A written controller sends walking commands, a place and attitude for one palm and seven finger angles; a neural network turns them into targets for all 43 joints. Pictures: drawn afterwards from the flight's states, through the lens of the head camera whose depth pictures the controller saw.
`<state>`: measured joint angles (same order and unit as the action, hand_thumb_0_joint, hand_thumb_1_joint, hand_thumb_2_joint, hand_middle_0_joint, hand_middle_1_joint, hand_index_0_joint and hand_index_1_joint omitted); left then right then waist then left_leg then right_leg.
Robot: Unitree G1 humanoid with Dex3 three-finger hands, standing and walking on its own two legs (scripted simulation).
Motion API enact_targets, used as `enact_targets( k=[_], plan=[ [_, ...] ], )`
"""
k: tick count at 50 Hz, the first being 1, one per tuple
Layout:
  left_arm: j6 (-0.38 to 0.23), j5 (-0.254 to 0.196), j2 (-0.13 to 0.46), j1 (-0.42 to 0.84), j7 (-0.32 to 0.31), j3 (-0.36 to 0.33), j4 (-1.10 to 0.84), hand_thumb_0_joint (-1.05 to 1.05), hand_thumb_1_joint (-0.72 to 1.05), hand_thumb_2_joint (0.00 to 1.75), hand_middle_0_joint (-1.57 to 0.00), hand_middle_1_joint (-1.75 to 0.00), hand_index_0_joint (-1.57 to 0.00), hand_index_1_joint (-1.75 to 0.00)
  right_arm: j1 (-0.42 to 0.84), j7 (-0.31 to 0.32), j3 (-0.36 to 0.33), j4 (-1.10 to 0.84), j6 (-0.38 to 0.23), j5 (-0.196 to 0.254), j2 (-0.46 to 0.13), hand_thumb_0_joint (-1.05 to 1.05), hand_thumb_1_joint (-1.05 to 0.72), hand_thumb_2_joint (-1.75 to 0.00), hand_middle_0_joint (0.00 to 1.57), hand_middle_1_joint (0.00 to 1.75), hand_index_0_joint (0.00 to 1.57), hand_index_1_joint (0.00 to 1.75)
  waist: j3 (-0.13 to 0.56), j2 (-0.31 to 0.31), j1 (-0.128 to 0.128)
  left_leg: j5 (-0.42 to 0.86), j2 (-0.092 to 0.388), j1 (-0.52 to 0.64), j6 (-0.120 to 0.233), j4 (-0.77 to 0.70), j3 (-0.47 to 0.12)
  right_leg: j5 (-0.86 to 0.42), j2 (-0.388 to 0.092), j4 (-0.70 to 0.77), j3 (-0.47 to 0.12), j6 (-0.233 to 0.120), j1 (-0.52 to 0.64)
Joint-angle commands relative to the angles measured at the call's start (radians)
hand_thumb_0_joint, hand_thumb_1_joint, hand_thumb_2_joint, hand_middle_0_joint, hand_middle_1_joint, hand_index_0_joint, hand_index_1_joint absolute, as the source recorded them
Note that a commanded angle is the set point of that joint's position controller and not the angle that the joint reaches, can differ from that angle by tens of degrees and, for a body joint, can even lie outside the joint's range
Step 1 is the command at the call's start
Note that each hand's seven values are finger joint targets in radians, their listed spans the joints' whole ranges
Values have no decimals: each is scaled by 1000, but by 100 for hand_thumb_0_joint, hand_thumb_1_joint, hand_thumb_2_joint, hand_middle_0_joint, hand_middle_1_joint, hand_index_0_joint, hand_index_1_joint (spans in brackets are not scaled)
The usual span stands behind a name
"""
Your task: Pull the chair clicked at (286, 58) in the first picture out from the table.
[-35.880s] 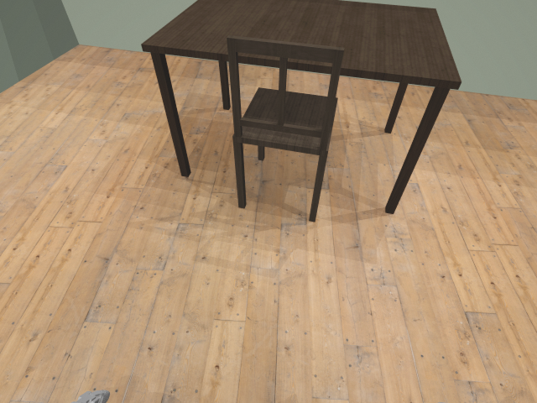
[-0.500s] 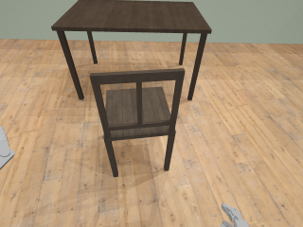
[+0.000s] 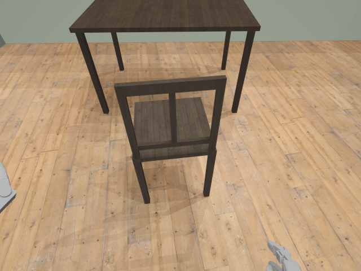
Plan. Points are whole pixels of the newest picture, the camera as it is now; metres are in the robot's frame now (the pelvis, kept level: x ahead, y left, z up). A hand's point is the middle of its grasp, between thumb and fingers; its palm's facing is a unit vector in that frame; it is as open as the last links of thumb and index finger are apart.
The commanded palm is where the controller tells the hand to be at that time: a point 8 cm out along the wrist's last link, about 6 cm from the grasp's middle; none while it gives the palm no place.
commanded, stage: let the arm hang, fingers relaxed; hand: left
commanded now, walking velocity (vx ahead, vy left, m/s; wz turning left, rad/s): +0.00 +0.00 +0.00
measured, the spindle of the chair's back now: (173, 119) +0.68 +0.06 -0.10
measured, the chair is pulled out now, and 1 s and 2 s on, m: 0.66 0.66 0.66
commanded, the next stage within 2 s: look to check the result in 1.14 s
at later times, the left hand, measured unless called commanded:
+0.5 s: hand out of the picture +0.05 +0.19 -0.16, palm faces +0.04 -0.98 -0.21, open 7.0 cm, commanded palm none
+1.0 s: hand out of the picture +0.03 +0.16 -0.16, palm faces +0.01 -0.98 -0.18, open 7.3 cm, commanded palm none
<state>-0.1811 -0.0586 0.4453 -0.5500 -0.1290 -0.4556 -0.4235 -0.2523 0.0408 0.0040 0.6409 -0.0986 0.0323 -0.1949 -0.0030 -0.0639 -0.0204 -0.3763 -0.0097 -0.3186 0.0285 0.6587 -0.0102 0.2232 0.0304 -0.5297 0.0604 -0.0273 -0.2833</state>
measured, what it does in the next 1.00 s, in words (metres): stands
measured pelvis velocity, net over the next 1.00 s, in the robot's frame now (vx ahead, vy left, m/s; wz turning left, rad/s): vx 0.04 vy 0.00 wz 0.00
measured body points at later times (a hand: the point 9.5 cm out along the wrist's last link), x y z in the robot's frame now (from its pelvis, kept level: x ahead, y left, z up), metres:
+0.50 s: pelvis +0.02 +0.00 +0.01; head +0.04 +0.01 +0.46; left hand +0.05 +0.24 -0.14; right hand +0.06 -0.23 -0.14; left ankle +0.02 +0.09 -0.73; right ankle +0.04 -0.11 -0.73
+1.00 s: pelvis +0.04 +0.00 +0.02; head +0.04 -0.01 +0.46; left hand +0.04 +0.21 -0.14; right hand +0.03 -0.22 -0.15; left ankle +0.02 +0.09 -0.73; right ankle +0.04 -0.11 -0.73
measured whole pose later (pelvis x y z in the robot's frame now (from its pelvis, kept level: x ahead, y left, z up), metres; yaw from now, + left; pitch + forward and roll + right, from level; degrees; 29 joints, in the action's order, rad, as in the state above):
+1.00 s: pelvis +0.04 +0.00 +0.02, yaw +0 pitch -1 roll +0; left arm 0.00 0.01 0.13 -0.30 -0.03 0.02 1.12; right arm -0.32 0.04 0.01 1.11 0.00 -0.01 -0.14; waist -0.01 -0.02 -0.01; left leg -0.23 -0.03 -0.14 0.04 0.39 0.01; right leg 0.22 0.02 -0.40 0.00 -0.02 -0.16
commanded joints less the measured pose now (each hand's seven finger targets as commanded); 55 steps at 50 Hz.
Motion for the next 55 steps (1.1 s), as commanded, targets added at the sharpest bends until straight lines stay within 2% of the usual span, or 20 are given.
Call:
enact_targets(
  k=[1,2,3,4,5,6,8,9,10,11,13,15,18,20,21,23,29,34,52,55],
  plan=[
    [-28,-8,156,70,-28,-73,-215,0,90,90,-20,-30,-20,-30,128,27,-52,-161,-65,-5,-139,0,-90,-90,20,30,20,30,52,141,-2,35,48,72,12,-157,-36,233,-212,233,-258,-56,-12],
    [109,122,-114,121,96,326,526,0,90,90,-20,-30,-20,-30,37,-67,-75,84,-71,-45,-198,0,-90,-90,20,30,20,30,40,59,-70,269,82,7,28,-56,-113,-64,-197,-46,-110,-51,-117],
    [171,104,-162,92,116,312,568,0,90,90,-20,-30,-20,-30,12,-61,-61,66,8,-53,-137,0,-90,-90,20,30,20,30,47,5,-41,78,125,-25,55,-151,-182,143,-124,-91,-81,-16,-161],
    [191,103,-168,100,122,318,570,0,90,90,-20,-30,-20,-30,26,-55,-56,37,35,-62,-147,0,-90,-90,20,30,20,30,-21,-56,-41,-95,169,-127,93,-244,-258,239,-67,-176,-47,13,-168],
    [194,100,-167,121,126,333,599,0,90,90,-20,-30,-20,-30,56,-52,-52,25,46,-69,-140,0,-90,-90,20,30,20,30,-10,-26,-20,-190,177,-202,109,-278,-306,263,-48,-202,-58,11,-131],
    [190,102,-160,163,127,347,639,0,90,90,-20,-30,-20,-30,58,-49,-48,15,47,-75,-130,0,-90,-90,20,30,20,30,10,59,-9,-103,154,-195,106,-274,-303,203,-51,-170,-73,8,-97],
    [176,102,-135,181,122,358,753,0,90,90,-20,-30,-20,-30,52,-44,-42,25,50,-74,-136,0,-90,-90,20,30,20,30,85,261,18,181,80,-157,72,-162,-202,-54,-102,-41,-127,-16,53],
    [174,99,-117,196,117,363,820,0,90,90,-20,-30,-20,-30,42,-42,-43,44,55,-67,-132,0,-90,-90,20,30,20,30,105,295,15,216,31,-107,48,-112,-139,-130,-156,15,-195,-43,69],
    [177,91,-99,222,116,372,880,0,90,90,-20,-30,-20,-30,19,-41,-45,66,65,-59,-127,0,-90,-90,20,30,20,30,98,261,-2,159,6,-42,34,-102,-111,-68,-198,77,-232,-69,27],
    [182,85,-87,253,114,383,935,0,90,90,-20,-30,-20,-30,14,-37,-42,89,74,-57,-125,0,-90,-90,20,30,20,30,56,213,-12,173,2,-9,28,-107,-98,-44,-198,100,-238,-79,-15],
    [177,75,-98,267,110,397,1041,0,90,90,-20,-30,-20,-30,11,-31,-33,137,74,-58,-112,0,-90,-90,20,30,20,30,33,53,-5,308,31,46,27,-168,-110,-136,-161,73,-213,-60,-5],
    [174,66,-109,242,105,409,1141,0,90,90,-20,-30,-20,-30,18,-24,-25,176,72,-57,-110,0,-90,-90,20,30,20,30,30,-89,13,353,64,54,33,-230,-133,-122,-121,71,-170,-33,40],
    [175,68,-144,216,100,403,1225,0,90,90,-20,-30,-20,-30,-7,-15,-30,212,76,-56,-93,0,-90,-90,20,30,20,30,69,-151,21,320,80,67,40,-261,-140,-105,-109,102,-133,-24,107],
    [175,66,-144,227,103,417,1271,0,90,90,-20,-30,-20,-30,-16,-14,-29,238,82,-53,-92,0,-90,-90,20,30,20,30,59,-116,19,255,83,68,39,-279,-135,-81,-111,130,-130,-25,115],
    [175,68,-147,238,103,420,1287,0,90,90,-20,-30,-20,-30,-29,-12,-31,242,85,-50,-93,0,-90,-90,20,30,20,30,41,-38,16,256,89,70,40,-282,-140,-88,-108,140,-125,-25,110],
    [175,67,-156,245,104,429,1323,0,90,90,-20,-30,-20,-30,-44,-12,-31,269,88,-49,-97,0,-90,-90,20,30,20,30,32,22,12,218,93,75,41,-300,-140,-63,-112,162,-130,-24,108],
    [174,64,-168,236,100,445,1405,0,90,90,-20,-30,-20,-30,-73,-11,-27,330,91,-49,-91,0,-90,-90,20,30,20,30,-10,81,8,219,93,117,38,-324,-124,-54,-117,192,-144,-21,76],
    [173,63,-176,222,95,452,1450,0,90,90,-20,-30,-20,-30,-89,-8,-20,374,89,-48,-83,0,-90,-90,20,30,20,30,-31,100,9,243,94,137,36,-333,-110,-65,-117,202,-150,-18,72],
    [169,60,-220,189,85,457,1521,0,90,90,-20,-30,-20,-30,-133,3,-13,458,86,-45,-32,0,-90,-90,20,30,20,30,-94,58,11,255,96,139,28,-346,-88,-70,-109,218,-160,-20,66],
    [166,59,-225,176,85,455,1527,0,90,90,-20,-30,-20,-30,-141,6,-15,465,82,-46,-30,0,-90,-90,20,30,20,30,-59,54,11,281,97,166,28,-338,-82,-97,-113,213,-160,-20,81]
  ],
)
